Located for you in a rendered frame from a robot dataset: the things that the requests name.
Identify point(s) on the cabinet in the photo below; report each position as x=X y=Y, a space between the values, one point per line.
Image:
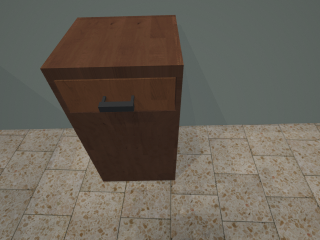
x=132 y=145

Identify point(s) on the drawer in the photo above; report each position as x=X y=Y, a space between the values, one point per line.
x=150 y=94

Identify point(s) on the handle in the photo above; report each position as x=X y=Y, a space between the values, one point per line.
x=116 y=106

